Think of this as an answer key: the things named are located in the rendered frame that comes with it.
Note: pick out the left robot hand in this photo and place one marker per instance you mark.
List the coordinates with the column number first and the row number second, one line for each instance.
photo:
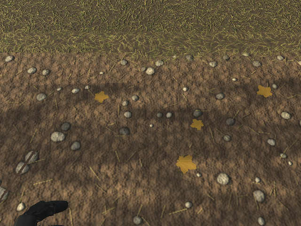
column 39, row 211

